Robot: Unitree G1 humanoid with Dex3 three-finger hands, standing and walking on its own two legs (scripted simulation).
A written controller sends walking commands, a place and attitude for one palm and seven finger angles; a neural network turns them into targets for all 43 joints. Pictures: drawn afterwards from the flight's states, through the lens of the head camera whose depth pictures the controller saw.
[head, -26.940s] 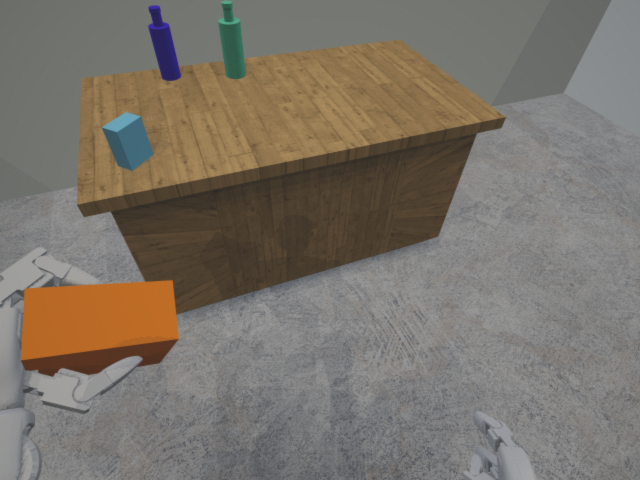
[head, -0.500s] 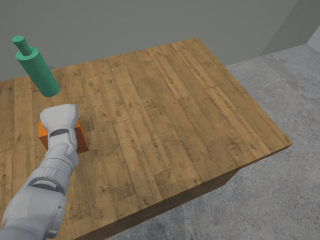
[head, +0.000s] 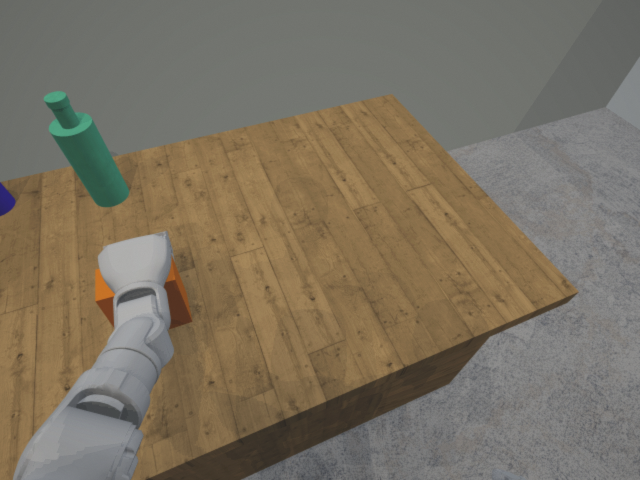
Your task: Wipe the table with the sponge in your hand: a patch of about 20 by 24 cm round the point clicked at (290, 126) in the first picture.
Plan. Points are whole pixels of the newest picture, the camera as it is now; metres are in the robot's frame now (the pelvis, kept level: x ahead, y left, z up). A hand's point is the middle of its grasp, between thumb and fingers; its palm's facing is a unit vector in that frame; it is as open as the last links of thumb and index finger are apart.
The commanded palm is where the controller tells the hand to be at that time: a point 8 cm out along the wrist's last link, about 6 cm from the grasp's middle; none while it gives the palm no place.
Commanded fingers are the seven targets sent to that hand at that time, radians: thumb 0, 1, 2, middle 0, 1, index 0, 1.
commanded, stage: wipe back along the middle lane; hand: left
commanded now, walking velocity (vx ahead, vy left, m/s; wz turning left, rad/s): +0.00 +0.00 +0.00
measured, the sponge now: (150, 304) +0.37 +0.28 -0.05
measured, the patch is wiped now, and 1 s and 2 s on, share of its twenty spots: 0.70 0.80 0.80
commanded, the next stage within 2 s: slide across to the third lane in 1.28 s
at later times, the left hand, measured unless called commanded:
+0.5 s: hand (154, 310) +0.34 +0.25 -0.01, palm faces -0.06 -0.02 -1.00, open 9.8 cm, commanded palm +0.29 +0.22 +0.01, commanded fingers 0.00 0.10 1.30 -1.20 -1.60 -1.20 -1.60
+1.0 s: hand (160, 352) +0.28 +0.22 -0.01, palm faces -0.04 -0.04 -1.00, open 9.7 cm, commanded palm +0.23 +0.20 +0.02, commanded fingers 0.00 0.10 1.30 -1.20 -1.60 -1.20 -1.60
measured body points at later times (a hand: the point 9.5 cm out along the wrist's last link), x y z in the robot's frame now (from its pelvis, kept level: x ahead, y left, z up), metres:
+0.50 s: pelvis +0.01 +0.00 +0.00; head +0.03 +0.00 +0.45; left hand +0.33 +0.25 +0.04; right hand +0.18 -0.23 -0.11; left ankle +0.00 +0.11 -0.72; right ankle +0.00 -0.13 -0.72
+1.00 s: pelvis +0.00 -0.01 +0.00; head +0.00 -0.03 +0.45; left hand +0.27 +0.22 +0.04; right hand +0.21 -0.23 -0.09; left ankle +0.00 +0.11 -0.72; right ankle +0.00 -0.13 -0.72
